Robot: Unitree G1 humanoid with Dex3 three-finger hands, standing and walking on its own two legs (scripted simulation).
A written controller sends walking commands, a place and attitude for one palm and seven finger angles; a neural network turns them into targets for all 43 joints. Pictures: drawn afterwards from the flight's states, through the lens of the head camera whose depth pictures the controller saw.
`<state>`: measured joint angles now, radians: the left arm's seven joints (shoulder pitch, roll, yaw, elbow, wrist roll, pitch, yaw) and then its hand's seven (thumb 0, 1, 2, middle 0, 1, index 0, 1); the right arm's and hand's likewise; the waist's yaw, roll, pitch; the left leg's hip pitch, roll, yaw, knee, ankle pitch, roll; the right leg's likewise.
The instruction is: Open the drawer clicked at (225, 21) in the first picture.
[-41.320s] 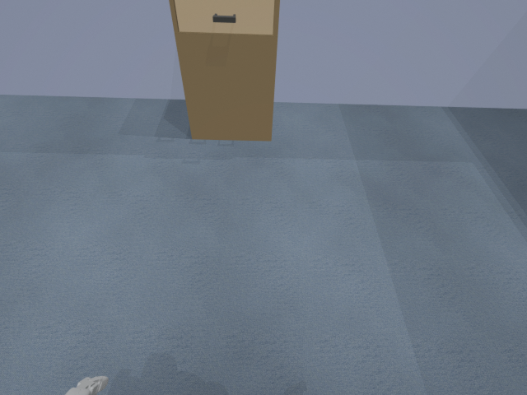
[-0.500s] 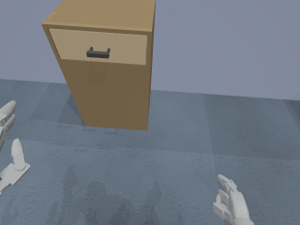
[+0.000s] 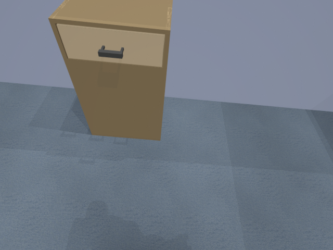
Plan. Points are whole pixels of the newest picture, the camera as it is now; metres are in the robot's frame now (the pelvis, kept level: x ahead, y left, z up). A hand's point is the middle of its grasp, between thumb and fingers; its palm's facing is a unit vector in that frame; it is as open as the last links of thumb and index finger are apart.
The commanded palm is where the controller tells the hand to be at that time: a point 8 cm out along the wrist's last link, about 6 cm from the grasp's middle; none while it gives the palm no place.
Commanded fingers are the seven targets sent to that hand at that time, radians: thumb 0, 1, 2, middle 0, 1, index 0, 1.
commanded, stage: let the arm hang, fingers relaxed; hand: left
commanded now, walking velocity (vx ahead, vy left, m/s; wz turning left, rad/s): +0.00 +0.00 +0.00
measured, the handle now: (111, 51) +0.88 +0.27 -0.04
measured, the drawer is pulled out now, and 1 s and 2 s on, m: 0.00 0.00 0.00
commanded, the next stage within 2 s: look to check the result in 0.76 s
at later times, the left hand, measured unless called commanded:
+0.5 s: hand out of the picture +0.08 +0.27 -0.14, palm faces -0.03 -0.92 -0.39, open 7.4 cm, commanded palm none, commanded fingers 0.00 0.90 0.90 -0.20 -0.30 -0.20 -0.30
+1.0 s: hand out of the picture +0.13 +0.22 -0.15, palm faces -0.06 -0.95 -0.31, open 7.4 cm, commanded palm none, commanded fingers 0.00 0.90 0.90 -0.20 -0.30 -0.20 -0.30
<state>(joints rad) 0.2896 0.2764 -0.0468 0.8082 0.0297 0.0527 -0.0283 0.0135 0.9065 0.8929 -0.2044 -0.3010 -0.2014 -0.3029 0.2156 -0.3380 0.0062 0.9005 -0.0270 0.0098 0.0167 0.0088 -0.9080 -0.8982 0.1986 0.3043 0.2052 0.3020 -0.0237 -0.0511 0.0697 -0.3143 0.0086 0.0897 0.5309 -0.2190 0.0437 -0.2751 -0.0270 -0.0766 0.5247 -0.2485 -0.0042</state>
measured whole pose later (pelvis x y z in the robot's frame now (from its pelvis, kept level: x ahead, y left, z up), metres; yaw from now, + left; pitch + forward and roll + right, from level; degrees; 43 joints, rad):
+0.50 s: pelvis +0.02 +0.00 +0.01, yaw +0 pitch -1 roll +0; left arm 0.15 0.36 0.00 1.10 0.01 -0.01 0.01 0.01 0.91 0.89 -0.20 -0.30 -0.20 -0.30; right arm 0.13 -0.29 0.00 1.09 -0.01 0.00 0.01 0.00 -0.91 -0.90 0.20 0.30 0.21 0.30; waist 0.00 0.03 0.03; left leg -0.16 -0.02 0.09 0.33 -0.15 0.04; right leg -0.13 -0.04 -0.08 0.34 -0.19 0.01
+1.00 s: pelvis +0.05 -0.01 +0.02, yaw +0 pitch +0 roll +0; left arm 0.11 0.32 -0.01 1.11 0.01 -0.02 0.00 0.00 0.91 0.89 -0.20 -0.30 -0.20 -0.30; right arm 0.13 -0.34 0.00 1.12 -0.01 -0.01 0.00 0.01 -0.91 -0.90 0.20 0.30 0.20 0.30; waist -0.02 -0.02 0.05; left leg -0.11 0.01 0.08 0.29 -0.17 0.01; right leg -0.07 -0.01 -0.08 0.28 -0.21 -0.01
